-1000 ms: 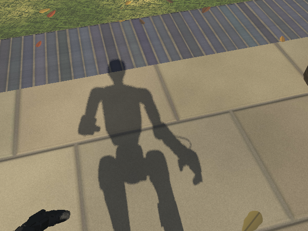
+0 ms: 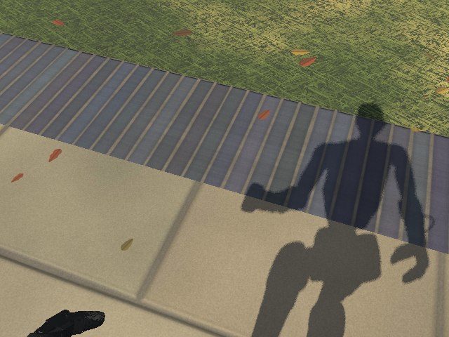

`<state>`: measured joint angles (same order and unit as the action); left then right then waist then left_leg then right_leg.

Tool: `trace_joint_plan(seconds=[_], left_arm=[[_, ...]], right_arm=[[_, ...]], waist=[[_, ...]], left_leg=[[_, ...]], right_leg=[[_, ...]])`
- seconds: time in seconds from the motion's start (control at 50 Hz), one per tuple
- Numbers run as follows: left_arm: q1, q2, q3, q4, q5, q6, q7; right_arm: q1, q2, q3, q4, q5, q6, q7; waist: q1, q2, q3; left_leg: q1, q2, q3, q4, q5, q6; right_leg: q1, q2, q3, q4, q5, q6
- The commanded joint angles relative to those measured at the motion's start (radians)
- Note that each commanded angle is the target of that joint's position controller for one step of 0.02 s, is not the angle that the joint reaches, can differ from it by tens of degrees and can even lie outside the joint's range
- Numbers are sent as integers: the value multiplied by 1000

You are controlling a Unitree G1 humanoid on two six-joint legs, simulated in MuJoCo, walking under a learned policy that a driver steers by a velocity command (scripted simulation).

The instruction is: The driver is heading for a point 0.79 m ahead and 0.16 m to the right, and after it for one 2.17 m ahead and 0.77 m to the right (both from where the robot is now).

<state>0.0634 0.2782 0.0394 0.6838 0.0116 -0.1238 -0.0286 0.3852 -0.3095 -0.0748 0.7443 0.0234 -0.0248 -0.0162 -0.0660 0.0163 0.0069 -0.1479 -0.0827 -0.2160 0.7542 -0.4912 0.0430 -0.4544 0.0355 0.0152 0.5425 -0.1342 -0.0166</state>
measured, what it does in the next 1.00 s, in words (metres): walks ahead: left foot, then right foot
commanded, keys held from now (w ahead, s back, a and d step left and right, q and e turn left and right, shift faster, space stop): w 0.48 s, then w+e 0.52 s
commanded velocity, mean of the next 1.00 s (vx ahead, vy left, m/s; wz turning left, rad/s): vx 0.50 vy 0.00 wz -0.11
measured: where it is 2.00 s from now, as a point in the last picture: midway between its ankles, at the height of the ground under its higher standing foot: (255, 187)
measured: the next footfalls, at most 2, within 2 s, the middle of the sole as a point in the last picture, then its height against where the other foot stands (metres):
left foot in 0.46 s outside the picture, level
right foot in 1.00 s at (250, 271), level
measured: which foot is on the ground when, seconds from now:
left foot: up 0.00-0.44, down 0.46-1.00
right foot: down 0.00-0.48, up 0.50-0.98, down 1.00-1.00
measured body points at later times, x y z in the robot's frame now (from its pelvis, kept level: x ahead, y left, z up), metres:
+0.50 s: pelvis +0.26 +0.04 +0.00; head +0.29 +0.05 +0.45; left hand +0.24 +0.32 -0.13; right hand +0.51 -0.18 -0.06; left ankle +0.36 +0.14 -0.72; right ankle +0.11 -0.11 -0.69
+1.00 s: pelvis +0.54 +0.02 -0.01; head +0.57 +0.01 +0.44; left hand +0.79 +0.21 -0.09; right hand +0.49 -0.26 -0.14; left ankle +0.36 +0.15 -0.71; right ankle +0.64 -0.08 -0.72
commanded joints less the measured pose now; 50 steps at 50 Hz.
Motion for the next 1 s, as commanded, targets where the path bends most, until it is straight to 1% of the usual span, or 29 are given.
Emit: trace_joint_plan(seconds=[0.02, 0.04, 0.06, 0.08, 0.1, 0.14, 0.2, 0.26, 0.32, 0.38, 0.42, 0.44, 0.46, 0.48, 0.5, 0.52, 0.54, 0.56, 0.58, 0.62, 0.68, 0.74, 0.8, 0.86, 0.9, 0.94, 0.96, 0.98, 1.0], left_arm=[[309, 175, 65, 26, -25, 4, -3], [253, 143, 53, 17, -18, 12, 0], [211, 124, 44, 17, -8, 17, 1], [184, 104, 36, 20, -2, 17, 4], [174, 94, 31, 23, 2, 15, 6], [185, 98, 32, 38, -9, 11, 7], [211, 145, 43, 62, -19, 12, 13], [240, 168, 47, 84, -27, 23, 17], [300, 180, 48, 117, -35, 34, 18], [323, 193, 51, 142, -40, 49, 22], [308, 210, 56, 148, -42, 61, 27], [301, 200, 51, 148, -42, 65, 29], [297, 166, 35, 136, -29, 64, 31], [367, 69, 2, 99, -6, 48, 29], [387, 71, -3, 110, -25, 30, 25], [312, 165, 24, 99, -52, 21, 19], [245, 168, 27, 83, -59, 19, 17], [217, 154, 27, 81, -48, 25, 19], [224, 145, 33, 87, -37, 37, 21], [265, 100, 28, 105, -38, 63, 23], [219, 84, 30, 85, -37, 78, 28], [152, 70, 26, 64, -32, 70, 15], [42, 43, 13, 24, -29, 66, -3], [-44, 39, 7, -28, -31, 67, -23], [-74, 46, 9, -60, -32, 67, -38], [-43, 72, 22, -75, -32, 71, -46], [19, 96, 36, -69, -31, 75, -46], [141, 138, 61, -45, -34, 77, -40], [309, 201, 94, -8, -35, 83, -23]], right_arm=[[53, -116, -8, -73, 19, -28, 0], [-50, -131, -11, -93, 11, -27, 0], [-111, -119, -9, -110, -4, -30, 1], [-124, -105, -11, -113, -13, -32, 5], [-112, -86, -8, -108, -12, -33, 10], [-101, -51, 0, -100, -12, -31, 14], [-191, -21, 17, -127, -22, -37, 18], [-284, -6, 27, -142, -17, -48, 29], [-366, -14, 27, -162, -7, -54, 40], [-407, -34, 21, -182, -4, -59, 51], [-345, -63, 7, -168, -7, -62, 52], [-235, -95, -12, -133, -13, -61, 47], [-75, -147, -35, -94, -18, -58, 37], [51, -254, -57, -80, -37, -50, 27], [78, -209, -46, -67, -21, -43, 30], [20, -148, -25, -68, -17, -46, 31], [-43, -114, -14, -74, -18, -48, 31], [-103, -84, -3, -72, -24, -53, 34], [-144, -58, 3, -72, -31, -62, 36], [-174, -54, 0, -57, -36, -80, 38], [-163, -74, -10, -22, -44, -96, 30], [-157, -88, -11, 1, -41, -95, 20], [-115, -112, -15, 29, -33, -87, 11], [-54, -128, -22, 65, -22, -64, 7], [-40, -139, -26, 77, -15, -44, 3], [-56, -166, -33, 71, -13, -26, -7], [-63, -179, -36, 66, -13, -16, -14], [-74, -185, -37, 61, -13, -8, -20], [-85, -179, -31, 48, -14, -11, -26]], waist=[[144, -203, -183], [144, -121, -84], [128, -83, -12], [102, -93, 11], [84, -116, 12], [75, -131, -1], [95, -101, 14], [127, -95, 24], [154, -93, 38], [145, -100, 53], [91, -105, 18], [32, -88, -52], [-40, -58, -167], [-40, 160, -323], [-44, 265, -393], [-48, 157, -231], [-26, 113, -133], [5, 70, -62], [37, 84, -28], [73, 91, -12], [77, 46, 21], [61, 34, 37], [14, 14, 68], [-16, 2, 94], [-13, 11, 91], [24, 50, 39], [64, 73, -9], [134, 72, -77], [223, 25, -162]], left_leg=[[-622, 38, 7, 539, -36, -19], [-630, 76, 46, 544, 40, -16], [-616, 105, 73, 494, 94, -16], [-581, 142, 81, 429, 142, -15], [-531, 160, 94, 386, 168, -17], [-501, 169, 127, 314, 190, -26], [-516, 183, 152, 129, 301, -44], [-454, 164, 180, -61, 454, -52], [-406, 140, 196, -158, 521, -51], [-397, 130, 193, -221, 460, -19], [-279, 103, 219, -268, 417, 13], [-113, 80, 242, -296, 420, 39], [138, 142, 182, -271, 428, 80], [511, 404, -203, -271, 387, 209], [562, 492, -500, -419, 200, 290], [437, 460, -390, -449, 115, 243], [306, 417, -250, -472, 137, 206], [185, 375, -156, -513, 201, 186], [100, 343, -82, -548, 272, 168], [4, 323, 18, -603, 375, 165], [-7, 321, 133, -634, 506, 167], [13, 292, 245, -643, 571, 140], [49, 299, 310, -656, 582, 122], [186, 337, 338, -614, 644, 115], [266, 359, 356, -553, 769, 102], [301, 360, 387, -432, 1094, 79], [301, 356, 399, -325, 1252, 68], [253, 336, 416, -153, 1302, 48], [72, 297, 424, 98, 1137, 10]], right_leg=[[697, -410, 742, -270, -458, -241], [581, -371, 596, -274, -397, -205], [465, -328, 489, -295, -279, -199], [397, -294, 417, -314, -185, -191], [354, -265, 364, -333, -116, -183], [329, -247, 290, -361, -10, -197], [329, -250, 213, -396, 93, -213], [320, -224, 129, -402, 132, -190], [344, -240, 110, -390, 139, -178], [423, -282, 122, -351, 178, -158], [448, -282, 103, -262, 344, -134], [425, -242, 61, -129, 481, -111], [308, -194, 19, 86, 428, -76], [-47, -64, -45, 471, 23, -6], [-237, 0, 61, 662, -448, 5], [-327, -61, 102, 732, -404, -7], [-326, -106, 80, 706, -311, -15], [-296, -137, 68, 652, -239, -8], [-245, -162, 79, 606, -183, -2], [-170, -169, 83, 587, -118, 16], [-228, -161, 114, 506, 2, 37], [-222, -144, 92, 325, 177, 34], [-198, -133, 27, 176, 264, 19], [-260, -125, -1, 96, 214, -8], [-274, -108, -35, 69, 125, -32], [-176, -51, -97, 68, 18, -67], [-84, -13, -124, 78, -34, -89], [87, 25, -131, 48, -31, -120], [377, 6, -46, -15, 20, -167]])
Velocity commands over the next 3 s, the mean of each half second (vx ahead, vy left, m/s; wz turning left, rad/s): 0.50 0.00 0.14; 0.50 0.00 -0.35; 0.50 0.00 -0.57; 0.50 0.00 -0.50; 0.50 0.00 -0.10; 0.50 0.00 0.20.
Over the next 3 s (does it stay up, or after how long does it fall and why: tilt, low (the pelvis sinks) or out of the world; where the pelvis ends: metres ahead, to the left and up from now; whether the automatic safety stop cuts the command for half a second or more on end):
stays up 1.43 -0.61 -0.12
